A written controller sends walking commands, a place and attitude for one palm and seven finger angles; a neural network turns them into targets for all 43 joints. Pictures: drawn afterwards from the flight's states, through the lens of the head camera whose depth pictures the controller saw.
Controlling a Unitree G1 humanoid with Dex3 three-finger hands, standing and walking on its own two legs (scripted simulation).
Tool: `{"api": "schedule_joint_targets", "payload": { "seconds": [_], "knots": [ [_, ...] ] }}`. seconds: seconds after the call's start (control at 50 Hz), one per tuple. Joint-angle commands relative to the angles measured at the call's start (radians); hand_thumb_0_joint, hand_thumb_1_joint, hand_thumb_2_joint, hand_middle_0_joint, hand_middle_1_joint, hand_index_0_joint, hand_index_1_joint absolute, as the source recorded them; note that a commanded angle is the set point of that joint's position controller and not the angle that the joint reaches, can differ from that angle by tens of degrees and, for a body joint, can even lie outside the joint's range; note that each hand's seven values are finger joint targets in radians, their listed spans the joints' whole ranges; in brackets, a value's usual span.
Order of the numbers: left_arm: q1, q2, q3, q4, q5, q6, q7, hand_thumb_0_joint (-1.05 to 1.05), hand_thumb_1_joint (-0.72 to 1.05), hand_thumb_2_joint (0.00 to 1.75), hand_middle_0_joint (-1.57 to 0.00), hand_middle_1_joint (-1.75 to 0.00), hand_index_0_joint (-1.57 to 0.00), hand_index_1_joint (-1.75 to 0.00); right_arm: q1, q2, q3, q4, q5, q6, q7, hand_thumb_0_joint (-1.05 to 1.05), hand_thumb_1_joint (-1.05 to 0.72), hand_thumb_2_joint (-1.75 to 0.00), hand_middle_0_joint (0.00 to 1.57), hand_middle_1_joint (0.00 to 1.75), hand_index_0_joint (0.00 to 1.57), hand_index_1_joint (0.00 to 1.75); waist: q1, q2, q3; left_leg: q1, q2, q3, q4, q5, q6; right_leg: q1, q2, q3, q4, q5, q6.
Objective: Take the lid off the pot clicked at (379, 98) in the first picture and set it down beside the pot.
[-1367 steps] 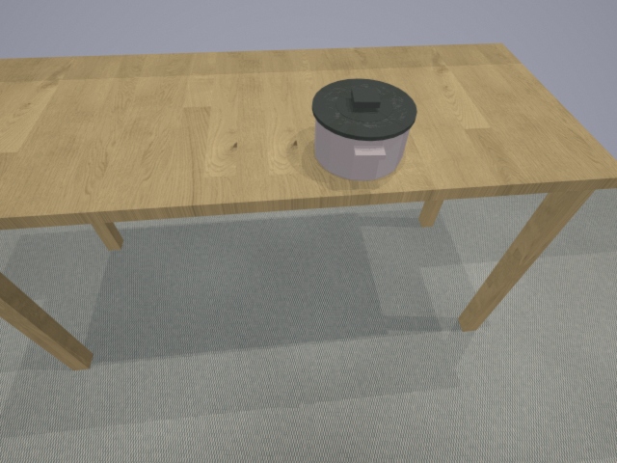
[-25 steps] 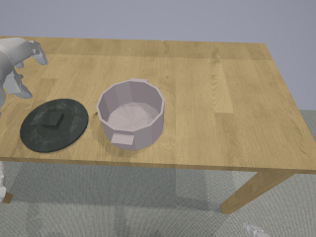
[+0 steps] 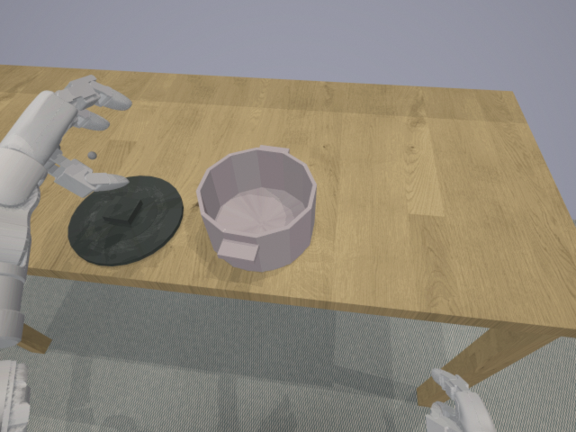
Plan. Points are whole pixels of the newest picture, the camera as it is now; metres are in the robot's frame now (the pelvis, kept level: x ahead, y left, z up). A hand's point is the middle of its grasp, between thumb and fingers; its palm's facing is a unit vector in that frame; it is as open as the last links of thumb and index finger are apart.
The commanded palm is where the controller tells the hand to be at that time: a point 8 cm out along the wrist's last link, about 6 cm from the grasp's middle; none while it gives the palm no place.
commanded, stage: draw the hand back to the body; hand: left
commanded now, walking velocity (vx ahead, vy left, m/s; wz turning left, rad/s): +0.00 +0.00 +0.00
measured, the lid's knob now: (123, 210) +0.43 +0.32 +0.01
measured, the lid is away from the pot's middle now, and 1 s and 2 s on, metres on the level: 0.24 0.24 0.24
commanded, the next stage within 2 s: step back with the hand held close in 1.68 s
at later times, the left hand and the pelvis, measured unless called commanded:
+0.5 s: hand (69, 159) +0.34 +0.26 +0.22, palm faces +0.48 -0.84 -0.25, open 9.7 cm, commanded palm +0.29 +0.29 +0.22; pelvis +0.03 -0.02 +0.00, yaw -2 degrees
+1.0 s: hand (56, 213) +0.28 +0.25 +0.21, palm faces +0.46 -0.86 -0.25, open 7.6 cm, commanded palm +0.22 +0.28 +0.21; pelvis +0.01 -0.01 +0.00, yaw -2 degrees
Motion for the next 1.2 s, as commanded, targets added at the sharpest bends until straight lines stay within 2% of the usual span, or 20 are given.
{"api": "schedule_joint_targets", "payload": {
  "seconds": [0.0,0.02,0.04,0.06,0.12,0.16,0.2,0.26,0.38,0.44,0.52,0.58,0.64,0.72,0.8,0.88,1.0,1.04,1.08,1.18],
  "knots": [
    [-0.307,0.139,0.221,-0.333,-0.321,-0.069,0.290,0.00,-0.05,0.73,-0.38,-0.80,-0.38,-0.80,-0.052,-0.117,-0.033,-0.101,-0.016,-0.131,-0.048,0.00,-0.90,-0.90,0.20,0.30,0.20,0.30,-0.031,0.015,-0.329,0.243,0.032,0.054,-0.095,0.158,0.034,0.094,0.037,-0.045,-0.046,0.169,-0.068],
    [-0.322,0.155,0.251,-0.359,-0.326,-0.071,0.321,0.00,-0.03,0.73,-0.38,-0.78,-0.38,-0.78,-0.049,-0.115,-0.031,-0.086,-0.025,-0.145,-0.053,0.00,-0.90,-0.90,0.20,0.30,0.20,0.30,-0.028,0.083,-0.337,0.256,0.027,0.062,-0.088,0.213,0.030,0.105,0.036,-0.043,-0.040,0.204,-0.070],
    [-0.332,0.220,0.319,-0.397,-0.328,-0.080,0.352,0.00,0.00,0.74,-0.37,-0.77,-0.37,-0.77,-0.040,-0.120,-0.032,-0.063,-0.036,-0.157,-0.055,0.00,-0.90,-0.90,0.20,0.30,0.20,0.30,-0.023,0.094,-0.336,0.253,0.026,0.066,-0.083,0.241,0.026,0.127,0.033,-0.039,-0.038,0.228,-0.071],
    [-0.289,0.197,0.331,-0.399,-0.331,-0.083,0.369,0.00,0.02,0.74,-0.37,-0.76,-0.37,-0.76,-0.049,-0.108,-0.032,-0.062,-0.040,-0.169,-0.055,0.00,-0.90,-0.90,0.20,0.30,0.20,0.30,-0.011,0.126,-0.328,0.243,0.022,0.074,-0.080,0.280,0.025,0.145,0.035,-0.039,-0.032,0.267,-0.073],
    [-0.175,0.115,0.317,-0.431,-0.355,-0.081,0.388,0.00,0.09,0.75,-0.36,-0.72,-0.36,-0.72,-0.064,-0.097,-0.037,-0.058,-0.045,-0.193,-0.049,0.00,-0.90,-0.90,0.20,0.30,0.20,0.30,-0.003,0.112,-0.292,0.227,0.026,0.085,-0.072,0.334,0.021,0.169,0.033,-0.045,-0.019,0.331,-0.070],
    [-0.059,0.090,0.335,-0.424,-0.367,-0.081,0.392,0.00,0.14,0.76,-0.35,-0.70,-0.35,-0.70,-0.069,-0.100,-0.047,-0.053,-0.050,-0.201,-0.043,0.00,-0.90,-0.90,0.20,0.30,0.20,0.30,0.003,0.031,-0.280,0.210,0.028,0.097,-0.066,0.360,0.028,0.184,0.034,-0.048,-0.014,0.384,-0.063],
    [-0.046,0.054,0.311,-0.497,-0.373,-0.084,0.387,0.00,0.19,0.77,-0.34,-0.67,-0.34,-0.67,-0.082,-0.097,-0.051,-0.056,-0.045,-0.209,-0.034,0.00,-0.90,-0.90,0.20,0.30,0.20,0.30,0.000,0.055,-0.275,0.217,0.028,0.103,-0.059,0.375,0.028,0.178,0.030,-0.047,-0.011,0.402,-0.059],
    [0.040,0.034,0.319,-0.503,-0.380,-0.082,0.390,0.00,0.26,0.78,-0.32,-0.63,-0.32,-0.63,-0.083,-0.101,-0.061,-0.051,-0.046,-0.216,-0.031,0.00,-0.90,-0.90,0.20,0.30,0.20,0.30,0.000,0.004,-0.265,0.219,0.027,0.109,-0.051,0.387,0.035,0.161,0.034,-0.049,-0.010,0.419,-0.052],
    [0.118,0.036,0.348,-0.616,-0.387,-0.086,0.395,0.00,0.40,0.81,-0.30,-0.56,-0.30,-0.56,-0.092,-0.100,-0.069,-0.047,-0.046,-0.221,-0.030,0.00,-0.90,-0.90,0.20,0.30,0.20,0.30,0.007,0.003,-0.297,0.239,0.022,0.115,-0.039,0.426,0.039,0.183,0.024,-0.047,-0.003,0.472,-0.046],
    [0.117,-0.003,0.312,-0.631,-0.389,-0.083,0.395,0.00,0.47,0.82,-0.28,-0.52,-0.28,-0.52,-0.106,-0.095,-0.067,-0.048,-0.042,-0.222,-0.034,0.00,-0.90,-0.90,0.20,0.30,0.20,0.30,-0.007,0.003,-0.246,0.237,0.018,0.117,-0.049,0.357,0.038,0.144,0.027,-0.046,-0.018,0.405,-0.044],
    [0.160,0.010,0.343,-0.726,-0.391,-0.097,0.402,0.00,0.57,0.84,-0.26,-0.47,-0.26,-0.47,-0.126,-0.086,-0.062,-0.051,-0.048,-0.236,-0.037,0.00,-0.90,-0.90,0.20,0.30,0.20,0.30,0.015,0.060,-0.282,0.259,0.018,0.112,-0.054,0.371,0.036,0.166,0.026,-0.043,-0.015,0.404,-0.049],
    [0.253,-0.021,0.344,-0.664,-0.399,-0.086,0.404,0.00,0.64,0.85,-0.25,-0.44,-0.25,-0.44,-0.127,-0.086,-0.062,-0.045,-0.052,-0.230,-0.038,0.00,-0.90,-0.90,0.20,0.30,0.20,0.30,0.015,-0.032,-0.225,0.223,0.022,0.111,-0.065,0.319,0.035,0.149,0.030,-0.049,-0.023,0.367,-0.047],
    [0.233,-0.046,0.318,-0.711,-0.399,-0.089,0.399,0.00,0.71,0.87,-0.24,-0.40,-0.24,-0.40,-0.143,-0.077,-0.056,-0.050,-0.052,-0.230,-0.040,0.00,-0.90,-0.90,0.20,0.30,0.20,0.30,0.004,0.011,-0.206,0.227,0.018,0.110,-0.075,0.276,0.031,0.133,0.029,-0.044,-0.038,0.315,-0.048],
    [0.289,-0.053,0.328,-0.738,-0.403,-0.086,0.400,0.00,0.80,0.88,-0.22,-0.35,-0.22,-0.35,-0.158,-0.070,-0.050,-0.055,-0.058,-0.231,-0.043,0.00,-0.90,-0.90,0.20,0.30,0.20,0.30,0.019,-0.013,-0.197,0.224,0.022,0.107,-0.082,0.268,0.030,0.138,0.031,-0.044,-0.043,0.302,-0.049],
    [0.290,-0.078,0.301,-0.803,-0.400,-0.090,0.400,0.00,0.90,0.90,-0.20,-0.30,-0.20,-0.30,-0.175,-0.064,-0.045,-0.064,-0.060,-0.236,-0.046,0.00,-0.90,-0.90,0.20,0.30,0.20,0.30,0.017,0.040,-0.184,0.233,0.023,0.099,-0.097,0.217,0.027,0.125,0.031,-0.042,-0.056,0.232,-0.053],
    [0.378,-0.090,0.310,-0.825,-0.401,-0.092,0.402,0.00,0.90,0.90,-0.20,-0.30,-0.20,-0.30,-0.180,-0.060,-0.045,-0.061,-0.067,-0.240,-0.044,0.00,-0.90,-0.90,0.20,0.30,0.20,0.30,0.022,0.004,-0.182,0.229,0.026,0.098,-0.101,0.208,0.026,0.134,0.031,-0.041,-0.062,0.222,-0.053],
    [0.452,-0.108,0.301,-0.899,-0.397,-0.097,0.402,0.00,0.90,0.90,-0.20,-0.30,-0.20,-0.30,-0.188,-0.056,-0.045,-0.065,-0.074,-0.248,-0.043,0.00,-0.90,-0.90,0.20,0.30,0.20,0.30,0.027,0.040,-0.163,0.222,0.026,0.093,-0.109,0.194,0.022,0.136,0.028,-0.039,-0.067,0.201,-0.056],
    [0.502,-0.110,0.305,-0.909,-0.399,-0.098,0.404,0.00,0.90,0.90,-0.20,-0.30,-0.20,-0.30,-0.189,-0.056,-0.047,-0.065,-0.075,-0.252,-0.041,0.00,-0.90,-0.90,0.20,0.30,0.20,0.30,0.022,-0.006,-0.161,0.223,0.026,0.094,-0.105,0.194,0.023,0.139,0.029,-0.039,-0.069,0.201,-0.053],
    [0.528,-0.130,0.287,-0.947,-0.396,-0.101,0.400,0.00,0.90,0.90,-0.20,-0.30,-0.20,-0.30,-0.191,-0.055,-0.046,-0.069,-0.077,-0.253,-0.039,0.00,-0.90,-0.90,0.20,0.30,0.20,0.30,0.029,0.033,-0.159,0.221,0.028,0.094,-0.106,0.202,0.021,0.138,0.028,-0.039,-0.068,0.204,-0.056],
    [0.623,-0.139,0.289,-0.992,-0.390,-0.105,0.403,0.00,0.90,0.90,-0.20,-0.30,-0.20,-0.30,-0.188,-0.053,-0.048,-0.070,-0.083,-0.261,-0.036,0.00,-0.90,-0.90,0.20,0.30,0.20,0.30,0.033,0.039,-0.142,0.212,0.030,0.089,-0.105,0.205,0.018,0.137,0.027,-0.040,-0.066,0.202,-0.058]
  ]
}}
